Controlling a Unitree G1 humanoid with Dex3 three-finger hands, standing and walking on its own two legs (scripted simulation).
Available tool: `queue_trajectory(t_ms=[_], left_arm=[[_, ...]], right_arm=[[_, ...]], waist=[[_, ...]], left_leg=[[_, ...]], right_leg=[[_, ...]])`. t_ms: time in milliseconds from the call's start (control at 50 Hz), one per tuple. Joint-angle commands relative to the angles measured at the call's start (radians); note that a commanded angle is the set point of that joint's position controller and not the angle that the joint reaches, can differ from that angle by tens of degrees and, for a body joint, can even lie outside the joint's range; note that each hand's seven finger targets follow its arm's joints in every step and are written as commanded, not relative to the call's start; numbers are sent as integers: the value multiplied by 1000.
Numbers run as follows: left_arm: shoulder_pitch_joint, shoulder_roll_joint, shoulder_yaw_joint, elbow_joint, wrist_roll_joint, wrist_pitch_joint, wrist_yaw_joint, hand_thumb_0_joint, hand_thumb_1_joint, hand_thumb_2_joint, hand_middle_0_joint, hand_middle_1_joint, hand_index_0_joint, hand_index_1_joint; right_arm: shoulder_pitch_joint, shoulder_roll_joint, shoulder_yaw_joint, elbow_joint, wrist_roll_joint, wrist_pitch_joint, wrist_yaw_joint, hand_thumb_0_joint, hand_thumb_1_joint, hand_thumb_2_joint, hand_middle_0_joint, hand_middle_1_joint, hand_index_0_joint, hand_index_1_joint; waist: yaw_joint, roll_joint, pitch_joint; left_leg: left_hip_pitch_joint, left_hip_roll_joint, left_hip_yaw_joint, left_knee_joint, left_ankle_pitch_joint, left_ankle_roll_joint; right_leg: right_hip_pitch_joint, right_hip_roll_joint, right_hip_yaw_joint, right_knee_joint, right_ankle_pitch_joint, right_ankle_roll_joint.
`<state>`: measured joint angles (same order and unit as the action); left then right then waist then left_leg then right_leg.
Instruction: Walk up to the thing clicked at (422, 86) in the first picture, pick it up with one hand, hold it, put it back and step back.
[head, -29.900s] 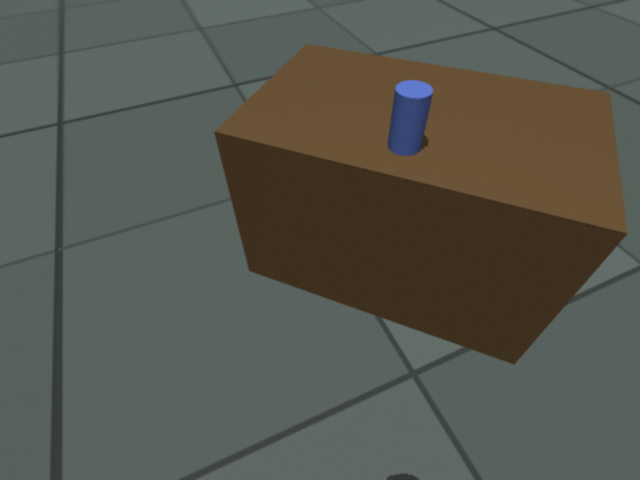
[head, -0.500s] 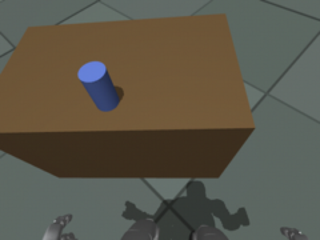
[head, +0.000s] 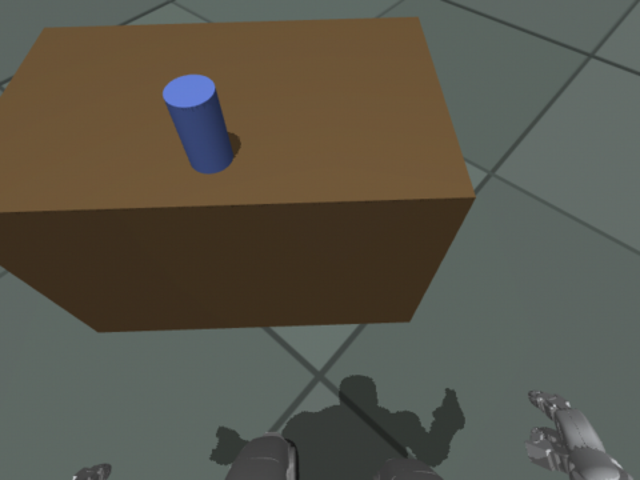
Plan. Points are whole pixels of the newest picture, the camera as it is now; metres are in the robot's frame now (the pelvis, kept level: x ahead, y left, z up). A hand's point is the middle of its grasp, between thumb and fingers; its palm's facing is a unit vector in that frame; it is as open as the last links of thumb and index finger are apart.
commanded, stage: step back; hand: left
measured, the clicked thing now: (201, 127) +0.67 +0.25 -0.03
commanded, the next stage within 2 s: none
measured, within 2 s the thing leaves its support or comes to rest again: neither
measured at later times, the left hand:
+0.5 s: hand out of the picture -0.01 +0.30 -0.14, palm faces +0.06 -0.91 -0.41, open 7.4 cm
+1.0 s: hand out of the picture -0.22 +0.29 -0.13, palm faces -0.01 -0.90 -0.44, open 7.4 cm
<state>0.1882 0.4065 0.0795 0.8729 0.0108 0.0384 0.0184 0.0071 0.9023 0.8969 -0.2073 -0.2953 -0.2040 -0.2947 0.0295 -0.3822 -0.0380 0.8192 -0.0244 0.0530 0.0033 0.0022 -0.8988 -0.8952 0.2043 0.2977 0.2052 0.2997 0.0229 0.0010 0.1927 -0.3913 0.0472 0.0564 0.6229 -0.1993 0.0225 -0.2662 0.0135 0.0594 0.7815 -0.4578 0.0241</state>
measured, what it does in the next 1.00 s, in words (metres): walks backwards: right foot, then left foot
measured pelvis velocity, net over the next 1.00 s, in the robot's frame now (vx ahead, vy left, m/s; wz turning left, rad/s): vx -0.29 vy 0.02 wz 0.00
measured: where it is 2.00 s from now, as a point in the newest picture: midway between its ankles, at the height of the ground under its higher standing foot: outside the picture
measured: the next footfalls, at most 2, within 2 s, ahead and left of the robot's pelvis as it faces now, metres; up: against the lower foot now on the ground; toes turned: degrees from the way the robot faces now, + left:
right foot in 0.02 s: +0.00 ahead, -0.13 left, +0.00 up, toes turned +2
left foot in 0.40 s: -0.11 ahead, +0.14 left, +0.00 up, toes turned +2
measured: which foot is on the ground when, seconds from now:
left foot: down 0.00-0.06, up 0.08-0.38, down 0.40-0.82, up 0.84-1.00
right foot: up 0.00-0.00, down 0.02-0.44, up 0.46-0.76, down 0.78-1.00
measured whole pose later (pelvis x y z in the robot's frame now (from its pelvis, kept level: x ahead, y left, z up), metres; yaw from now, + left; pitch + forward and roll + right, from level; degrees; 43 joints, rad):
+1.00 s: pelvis -0.29 +0.02 +0.01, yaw +0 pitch -1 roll +1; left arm 0.20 0.36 0.06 0.87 0.05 0.05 0.01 0.01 0.90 0.90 -0.21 -0.30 -0.21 -0.30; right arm 0.14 -0.41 -0.04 0.87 0.00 0.07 -0.01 0.00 -0.90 -0.90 0.20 0.30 0.20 0.30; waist 0.03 0.03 0.13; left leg -0.45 -0.10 -0.12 1.10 -0.50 -0.01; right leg -0.32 -0.03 0.04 0.62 -0.28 0.00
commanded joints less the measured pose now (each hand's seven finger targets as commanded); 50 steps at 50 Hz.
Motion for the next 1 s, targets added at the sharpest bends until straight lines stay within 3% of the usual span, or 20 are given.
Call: queue_trajectory(t_ms=[0, 40, 60, 80, 140, 260, 320, 380, 400, 420, 440, 460, 520, 660, 740, 780, 800, 820, 900, 980], left_arm=[[164, 176, 56, -10, 16, -45, 6, 0, 900, 900, -200, -300, -200, -300], [100, 302, 91, -54, 35, -49, 2, 0, 900, 900, -200, -300, -200, -300], [22, 389, 101, -96, 41, -45, 5, 0, 900, 900, -200, -300, -200, -300], [-51, 356, 98, -119, 32, -49, 12, 0, 900, 900, -200, -300, -200, -300], [-133, 229, 70, -139, 28, -48, 15, 0, 900, 900, -200, -300, -200, -300], [17, 197, 71, -133, 27, -35, 32, 0, 900, 900, -200, -300, -200, -300], [-21, 224, 71, -149, 18, -23, 36, 0, 900, 900, -200, -300, -200, -300], [-83, 217, 52, -168, 1, -2, 23, 0, 900, 900, -200, -300, -200, -300], [-59, 182, 40, -174, -5, 4, 21, 0, 900, 900, -200, -300, -200, -300], [-72, 144, 33, -183, -14, 2, 24, 0, 900, 900, -200, -300, -200, -300], [-149, 194, 57, -179, 2, 4, 41, 0, 900, 900, -200, -300, -200, -300], [-154, 215, 61, -159, 5, 5, 40, 0, 900, 900, -200, -300, -200, -300], [-16, 185, 54, -99, -18, 4, 27, 0, 900, 900, -200, -300, -200, -300], [-33, 150, 36, -113, 4, -26, 16, 0, 900, 900, -200, -300, -200, -300], [94, 142, 33, -39, 16, -39, 11, 0, 900, 900, -200, -300, -200, -300], [93, 234, 60, -36, 37, -46, 10, 0, 900, 900, -200, -300, -200, -300], [43, 320, 83, -63, 30, -38, 3, 0, 900, 900, -200, -300, -200, -300], [-32, 371, 87, -95, 37, -37, 6, 0, 900, 900, -200, -300, -200, -300], [-136, 218, 58, -126, 29, -34, 15, 0, 900, 900, -200, -300, -200, -300], [-60, 219, 57, -134, 39, -18, 22, 0, 900, 900, -200, -300, -200, -300]], right_arm=[[23, -255, -80, -57, 15, 5, -10, 0, -900, -900, 200, 300, 200, 300], [31, -167, -55, -75, 24, 4, -5, 0, -900, -900, 200, 300, 200, 300], [-17, -200, -72, -74, 15, 10, -19, 0, -900, -900, 200, 300, 200, 300], [15, -234, -87, -56, 19, 11, -23, 0, -900, -900, 200, 300, 200, 300], [124, -199, -70, 2, 35, 3, -18, 0, -900, -900, 200, 300, 200, 300], [106, -182, -52, -19, 16, -20, -34, 0, -900, -900, 200, 300, 200, 300], [164, -190, -60, -9, 5, -25, -31, 0, -900, -900, 200, 300, 200, 300], [257, -203, -81, 45, -4, -30, -23, 0, -900, -900, 200, 300, 200, 300], [246, -255, -97, 36, -19, -31, -22, 0, -900, -900, 200, 300, 200, 300], [193, -344, -107, 17, -21, -28, -16, 0, -900, -900, 200, 300, 200, 300], [173, -412, -115, -1, -18, -27, -10, 0, -900, -900, 200, 300, 200, 300], [131, -366, -109, 2, -17, -33, -16, 0, -900, -900, 200, 300, 200, 300], [23, -231, -70, -30, -20, -35, -27, 0, -900, -900, 200, 300, 200, 300], [132, -232, -76, -23, -9, -22, -26, 0, -900, -900, 200, 300, 200, 300], [57, -267, -82, -42, 9, 1, -17, 0, -900, -900, 200, 300, 200, 300], [36, -201, -61, -61, 20, 0, -13, 0, -900, -900, 200, 300, 200, 300], [19, -173, -53, -76, 23, -1, -21, 0, -900, -900, 200, 300, 200, 300], [26, -203, -69, -66, 17, 6, -34, 0, -900, -900, 200, 300, 200, 300], [115, -201, -64, -3, 30, -3, -28, 0, -900, -900, 200, 300, 200, 300], [108, -176, -49, -29, 17, -21, -36, 0, -900, -900, 200, 300, 200, 300]], waist=[[10, 153, -316], [0, -221, -200], [55, -286, -147], [11, -239, -91], [-69, -121, -139], [40, -183, -231], [15, -245, -275], [-39, -162, -274], [-32, -7, -278], [-31, 240, -255], [-92, 285, -229], [-72, 227, -171], [25, 124, -168], [-58, 175, -247], [0, 195, -329], [2, -7, -305], [26, -226, -230], [40, -273, -171], [-42, -113, -167], [9, -182, -194]], left_leg=[[138, 151, -204, -63, 61, 127], [-189, -87, -101, 200, -302, -8], [-109, -118, -201, 465, -419, -36], [-55, -78, -285, 569, -383, -33], [-95, -190, -261, 614, -249, -29], [-178, -113, -189, 348, -343, -64], [-32, -37, -143, 87, -322, -34], [183, -71, -61, -225, 21, -13], [243, 56, -262, -234, 152, 26], [266, 257, -524, -282, 279, 138], [58, 352, -642, -321, 240, 278], [11, 355, -630, -326, 197, 291], [145, 158, -262, -205, 357, 165], [374, 187, -242, -108, 449, 225], [275, 173, -218, -22, 299, 162], [0, 51, -177, 88, 18, 55], [-114, -123, -116, 261, -322, -7], [-51, -98, -199, 470, -436, -31], [-63, -172, -222, 578, -286, -31], [-70, -109, -150, 319, -336, -50]], right_leg=[[147, 2, -70, -348, 225, -41], [114, -288, 418, -484, 72, -166], [-132, -460, 556, -525, 163, -335], [-249, -461, 539, -530, 177, -331], [-62, -223, 122, -370, 528, -181], [300, -266, 141, -265, 675, -230], [260, -309, 161, -197, 770, -222], [86, -222, 83, -92, 603, -148], [-51, -134, 51, 10, 399, -92], [-243, 61, -45, 175, -57, -51], [-160, 79, 83, 365, -256, -36], [-154, 58, 133, 441, -215, -41], [-254, 93, 137, 535, -38, -46], [-173, 15, 6, 44, -53, 18], [72, 10, -82, -382, 220, -29], [159, -141, 195, -373, 287, -99], [49, -325, 407, -458, 235, -233], [-150, -457, 514, -491, 277, -345], [-65, -237, 124, -339, 545, -214], [96, -231, 110, -279, 603, -215]])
